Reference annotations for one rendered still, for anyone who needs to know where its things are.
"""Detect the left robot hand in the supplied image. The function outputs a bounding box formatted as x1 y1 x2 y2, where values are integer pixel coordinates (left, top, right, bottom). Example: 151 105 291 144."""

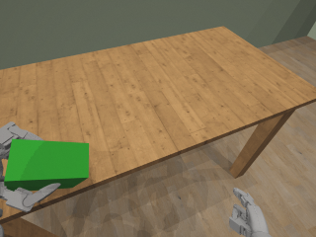
0 121 61 213

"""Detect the table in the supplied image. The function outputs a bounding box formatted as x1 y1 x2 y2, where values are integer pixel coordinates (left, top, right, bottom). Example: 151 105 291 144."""
0 26 316 237

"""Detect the right robot hand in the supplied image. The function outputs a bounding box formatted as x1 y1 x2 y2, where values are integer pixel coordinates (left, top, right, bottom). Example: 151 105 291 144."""
229 188 270 237

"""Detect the sponge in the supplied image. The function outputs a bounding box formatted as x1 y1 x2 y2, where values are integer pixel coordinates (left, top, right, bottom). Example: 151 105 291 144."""
4 138 89 191

